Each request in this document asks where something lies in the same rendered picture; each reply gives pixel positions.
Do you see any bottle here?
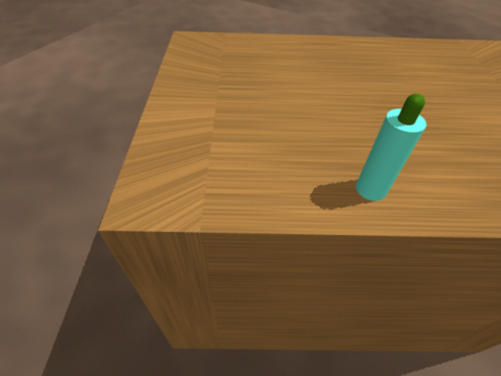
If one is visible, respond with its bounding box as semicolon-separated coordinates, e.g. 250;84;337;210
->
356;93;427;201

